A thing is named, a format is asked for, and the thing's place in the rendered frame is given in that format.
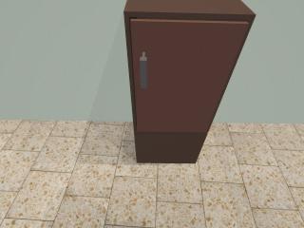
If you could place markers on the cupboard door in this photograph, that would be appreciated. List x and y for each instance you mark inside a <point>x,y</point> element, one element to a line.
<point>187,65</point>

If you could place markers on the handle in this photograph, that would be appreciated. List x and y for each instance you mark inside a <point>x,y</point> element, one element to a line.
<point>143,70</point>

